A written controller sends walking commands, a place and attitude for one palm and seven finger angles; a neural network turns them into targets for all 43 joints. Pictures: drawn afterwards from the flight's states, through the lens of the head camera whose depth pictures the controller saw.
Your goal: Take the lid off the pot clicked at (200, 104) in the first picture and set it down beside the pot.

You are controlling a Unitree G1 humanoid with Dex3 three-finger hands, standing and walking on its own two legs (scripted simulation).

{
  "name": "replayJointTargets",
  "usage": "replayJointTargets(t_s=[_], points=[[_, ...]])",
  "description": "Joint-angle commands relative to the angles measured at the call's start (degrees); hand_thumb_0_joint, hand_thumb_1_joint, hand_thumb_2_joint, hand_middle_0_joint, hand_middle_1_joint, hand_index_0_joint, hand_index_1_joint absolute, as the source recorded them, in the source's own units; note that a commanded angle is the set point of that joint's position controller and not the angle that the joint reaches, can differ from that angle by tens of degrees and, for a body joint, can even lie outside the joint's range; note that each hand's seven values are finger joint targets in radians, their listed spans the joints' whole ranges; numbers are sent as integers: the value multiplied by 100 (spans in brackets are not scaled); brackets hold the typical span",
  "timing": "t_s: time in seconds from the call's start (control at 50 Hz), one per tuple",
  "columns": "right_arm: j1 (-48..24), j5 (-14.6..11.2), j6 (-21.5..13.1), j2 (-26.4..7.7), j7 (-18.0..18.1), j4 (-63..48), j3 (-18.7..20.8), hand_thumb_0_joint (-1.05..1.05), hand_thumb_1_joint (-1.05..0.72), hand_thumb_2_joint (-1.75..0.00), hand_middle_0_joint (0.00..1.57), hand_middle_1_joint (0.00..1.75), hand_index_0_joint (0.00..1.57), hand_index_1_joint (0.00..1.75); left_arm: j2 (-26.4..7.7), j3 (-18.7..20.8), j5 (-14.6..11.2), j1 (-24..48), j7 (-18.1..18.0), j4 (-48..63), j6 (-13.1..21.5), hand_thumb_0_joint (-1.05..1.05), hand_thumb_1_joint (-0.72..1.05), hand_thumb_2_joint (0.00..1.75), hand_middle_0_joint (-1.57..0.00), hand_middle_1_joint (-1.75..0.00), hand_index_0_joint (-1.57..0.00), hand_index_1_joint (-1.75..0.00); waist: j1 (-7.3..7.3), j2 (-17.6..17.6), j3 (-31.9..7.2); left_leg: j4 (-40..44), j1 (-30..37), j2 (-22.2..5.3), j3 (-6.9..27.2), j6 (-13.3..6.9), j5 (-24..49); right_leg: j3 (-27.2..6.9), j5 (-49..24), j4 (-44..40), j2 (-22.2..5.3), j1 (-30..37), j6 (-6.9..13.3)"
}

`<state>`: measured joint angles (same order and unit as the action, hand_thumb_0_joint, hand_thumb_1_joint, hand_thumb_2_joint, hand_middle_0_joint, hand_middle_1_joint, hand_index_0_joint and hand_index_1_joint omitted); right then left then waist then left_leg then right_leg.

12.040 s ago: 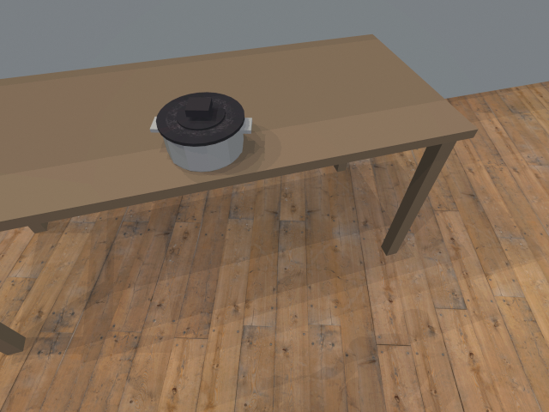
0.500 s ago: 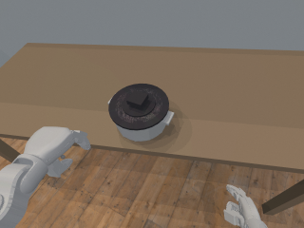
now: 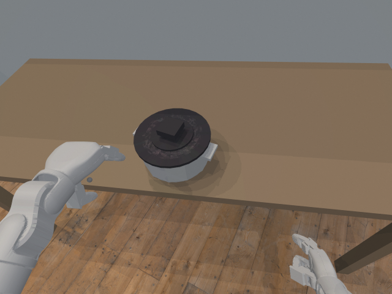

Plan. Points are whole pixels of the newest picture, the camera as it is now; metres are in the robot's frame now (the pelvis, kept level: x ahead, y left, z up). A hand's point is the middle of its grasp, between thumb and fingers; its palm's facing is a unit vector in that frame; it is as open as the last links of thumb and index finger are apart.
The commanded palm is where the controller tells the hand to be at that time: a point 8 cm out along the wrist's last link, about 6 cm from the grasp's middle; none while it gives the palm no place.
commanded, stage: move the open hand above the knob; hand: left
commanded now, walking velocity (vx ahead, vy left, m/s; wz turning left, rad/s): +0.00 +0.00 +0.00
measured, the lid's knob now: (170, 128) +0.49 +0.13 +0.03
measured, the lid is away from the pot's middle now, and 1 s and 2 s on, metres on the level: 0.00 0.00 0.00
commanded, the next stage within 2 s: none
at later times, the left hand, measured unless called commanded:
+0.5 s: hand (115, 160) +0.34 +0.21 +0.09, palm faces -0.30 -0.05 -0.95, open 10.3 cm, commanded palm +0.34 +0.20 +0.16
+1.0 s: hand (138, 141) +0.39 +0.17 +0.09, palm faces -0.30 -0.05 -0.95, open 10.3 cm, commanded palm +0.40 +0.17 +0.16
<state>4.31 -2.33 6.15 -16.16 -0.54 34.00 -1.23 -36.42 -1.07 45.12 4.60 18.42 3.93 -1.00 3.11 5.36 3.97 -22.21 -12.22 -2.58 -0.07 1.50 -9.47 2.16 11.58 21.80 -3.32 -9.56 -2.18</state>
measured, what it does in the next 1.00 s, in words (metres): stands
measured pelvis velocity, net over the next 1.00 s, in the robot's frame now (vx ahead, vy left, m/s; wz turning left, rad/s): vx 0.02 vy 0.00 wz -0.01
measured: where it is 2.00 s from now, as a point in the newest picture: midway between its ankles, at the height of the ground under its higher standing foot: outside the picture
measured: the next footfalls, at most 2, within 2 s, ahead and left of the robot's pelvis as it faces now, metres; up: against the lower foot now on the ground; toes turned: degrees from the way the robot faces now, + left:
none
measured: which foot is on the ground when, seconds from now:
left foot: down 0.00-1.00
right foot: down 0.00-1.00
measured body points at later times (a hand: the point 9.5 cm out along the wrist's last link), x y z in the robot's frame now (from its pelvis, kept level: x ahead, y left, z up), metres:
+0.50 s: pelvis +0.01 +0.00 +0.00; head +0.05 -0.04 +0.45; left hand +0.35 +0.21 +0.14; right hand +0.21 -0.23 -0.11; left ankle +0.03 +0.14 -0.74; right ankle +0.00 -0.15 -0.74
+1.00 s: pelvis +0.02 +0.00 +0.00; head +0.05 -0.04 +0.44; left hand +0.40 +0.18 +0.14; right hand +0.20 -0.23 -0.12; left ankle +0.03 +0.14 -0.74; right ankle +0.00 -0.15 -0.74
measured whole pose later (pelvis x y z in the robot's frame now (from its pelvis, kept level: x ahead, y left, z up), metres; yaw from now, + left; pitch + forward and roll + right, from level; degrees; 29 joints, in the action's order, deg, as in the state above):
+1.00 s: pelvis +0.02 +0.00 +0.00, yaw -1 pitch +2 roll +0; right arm 5.7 -4.0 7.5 -16.0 -2.4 35.0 -1.3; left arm -29.0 -13.3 48.6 27.3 19.8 -12.3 -10.5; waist 0.5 4.9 2.4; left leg -23.3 -13.7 -2.3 -1.0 1.5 -11.4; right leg 1.2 13.9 24.3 -3.7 -12.1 -2.2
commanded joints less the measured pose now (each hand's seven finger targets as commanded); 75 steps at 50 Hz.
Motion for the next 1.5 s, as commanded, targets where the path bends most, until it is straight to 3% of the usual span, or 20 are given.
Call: replayJointTargets(t_s=[0.0, 0.04, 0.1, 0.14, 0.18, 0.2, 0.24, 0.36, 0.44, 0.46, 0.54, 0.66, 0.74, 0.82, 0.9, 1.04, 1.1, 1.18, 1.26, 1.48], points=[[-783, -16, -307, -594, 2, -997, 297, 0, -90, -90, 20, 30, 20, 30, -1265, 730, -53, 1610, -37, 1144, -289, 0, -25, 127, -80, -8, -80, -8, -57, -170, -1765, 83, 869, 452, -181, -432, 1090, 171, -1084, -186, 416, 363, 265], [-885, 23, -350, -632, -38, -1004, 254, 0, -90, -90, 20, 30, 20, 30, -1642, 1118, 48, 1553, 58, 1194, -309, 0, -25, 127, -80, -8, -80, -8, 23, -206, -1914, 3, 897, 508, -169, -444, 1330, 162, -1314, -167, 472, 354, 298], [-683, -45, -262, -593, -39, -990, 280, 0, -90, -90, 20, 30, 20, 30, -1047, 606, -80, 1513, 152, 792, -327, 0, -25, 127, -80, -8, -80, -8, -119, -498, -1525, 19, 741, 480, -243, -434, 1169, 217, -1352, -171, 430, 279, 221], [-795, -37, -271, -657, -49, -989, 281, 0, -90, -90, 20, 30, 20, 30, -1402, 921, 36, 1790, 190, 854, -333, 0, -25, 127, -80, -8, -80, -8, -70, -594, -1642, 0, 801, 487, -238, -455, 1176, 187, -1280, -205, 487, 171, 255], [-711, -12, -251, -635, -44, -987, 282, 0, -90, -90, 20, 30, 20, 30, -1321, 761, 12, 2101, 180, 1161, -254, 0, -25, 127, -80, -8, -80, -8, -95, -275, -1884, 3, 945, 521, -253, -451, 1308, 197, -1401, -157, 430, 298, 251], [-736, -32, -272, -556, -38, -1063, 290, 0, -90, -90, 20, 30, 20, 30, -1067, 518, -44, 2065, 155, 1209, -248, 0, -25, 127, -80, -8, -80, -8, -109, -274, -1830, -10, 936, 483, -226, -451, 1329, 194, -1435, -107, 423, 369, 249], [-762, -8, -290, -622, -58, -985, 272, 0, -90, -90, 20, 30, 20, 30, -1428, 919, 109, 2035, 113, 929, -286, 0, -25, 127, -80, -8, -80, -8, -43, -355, -1853, -43, 925, 490, -233, -451, 1452, 183, -1463, -133, 485, 243, 295], [-650, -77, -209, -576, -89, -979, 283, 0, -90, -90, 20, 30, 20, 30, -913, 345, 96, 2462, 20, 682, -466, 0, -25, 127, -80, -8, -80, -8, -158, -437, -1833, -8, 847, 455, -283, -446, 1229, 177, -1366, -81, 426, 332, 266], [-775, -57, -220, -604, -106, -966, 242, 0, -90, -90, 20, 30, 20, 30, -1238, 587, 239, 2785, 18, 625, -528, 0, -25, 127, -80, -8, -80, -8, -93, -346, -2062, -38, 894, 481, -232, -438, 1370, 154, -1423, -44, 475, 320, 319], [-679, -76, -211, -547, -90, -969, 245, 0, -90, -90, 20, 30, 20, 30, -886, 242, 167, 2772, 15, 524, -540, 0, -25, 127, -80, -8, -80, -8, -168, -376, -1938, -25, 845, 461, -265, -441, 1335, 177, -1460, -22, 429, 359, 286], [-754, -73, -220, -593, -126, -985, 246, 0, -90, -90, 20, 30, 20, 30, -1048, 363, 255, 3068, 35, 573, -595, 0, -25, 127, -80, -8, -80, -8, -119, -378, -2184, -67, 934, 475, -239, -444, 1475, 158, -1567, 7, 466, 345, 324], [-572, -140, -154, -575, -147, -888, 253, 0, -90, -90, 20, 30, 20, 30, -536, -143, 232, 3261, 7, -13, -739, 0, -25, 127, -80, -8, -80, -8, -250, -549, -1777, 0, 715, 435, -287, -409, 1211, 219, -1365, -2, 452, 195, 291], [-693, -112, -175, -585, -132, -924, 238, 0, -90, -90, 20, 30, 20, 30, -786, -57, 383, 4018, -38, 376, -761, 0, -25, 127, -80, -8, -80, -8, -228, -281, -2312, -57, 999, 454, -220, -423, 1389, 158, -1413, 44, 489, 251, 347], [-493, -124, -157, -617, -116, -777, 227, 0, -90, -90, 20, 30, 20, 30, -792, 1, 341, 3948, -117, -307, -808, 0, -25, 127, -80, -8, -80, -8, -221, -413, -2140, -20, 800, 458, -252, -398, 1367, 194, -1508, 72, 462, 247, 333], [-481, -176, -119, -574, -152, -786, 248, 0, -90, -90, 20, 30, 20, 30, -262, -526, 335, 4227, -117, -524, -939, 0, -25, 127, -80, -8, -80, -8, -312, -403, -1974, -27, 733, 443, -275, -391, 1197, 203, -1389, 80, 456, 127, 325], [-366, -151, -159, -609, -87, -733, 237, 0, -90, -90, 20, 30, 20, 30, -563, -317, 464, 4970, -102, -866, -965, 0, -25, 127, -80, -8, -80, -8, -332, -521, -2419, -125, 868, 478, -246, -441, 1355, 152, -1630, 114, 476, 230, 341], [-197, -208, -98, -612, -68, -607, 263, 0, -90, -90, 20, 30, 20, 30, -108, -709, 377, 5053, -82, -1527, -1013, 0, -25, 127, -80, -8, -80, -8, -449, -686, -2021, -103, 660, 462, -319, -424, 1151, 190, -1560, 96, 441, 47, 298], [-132, -150, -142, -623, -59, -647, 280, 0, -90, -90, 20, 30, 20, 30, -413, -515, 484, 5730, -111, -1157, -940, 0, -25, 127, -80, -8, -80, -8, -427, -448, -2686, -181, 942, 483, -270, -456, 1507, 135, -1909, 199, 447, 285, 339], [4, -193, -118, -629, -72, -568, 286, 0, -90, -90, 20, 30, 20, 30, -132, -623, 433, 5334, -148, -1947, -1000, 0, -25, 127, -80, -8, -80, -8, -439, -769, -2316, -197, 670, 459, -338, -455, 1542, 161, -2101, 211, 433, 238, 304], [227, -156, -114, -640, -59, -453, 353, 0, -90, -90, 20, 30, 20, 30, 51, -778, 526, 6294, -245, -2251, -1104, 0, -25, 127, -80, -8, -80, -8, -536, -700, -2747, -312, 774, 474, -346, -489, 1705, 129, -2389, 304, 436, 182, 310]])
